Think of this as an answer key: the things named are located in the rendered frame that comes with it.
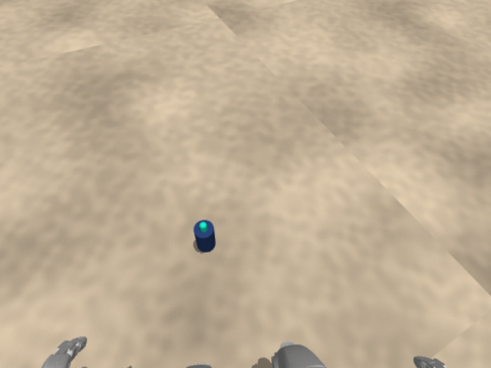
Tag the left robot hand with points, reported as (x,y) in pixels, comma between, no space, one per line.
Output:
(65,353)

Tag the bottle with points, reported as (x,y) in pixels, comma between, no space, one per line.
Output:
(205,236)

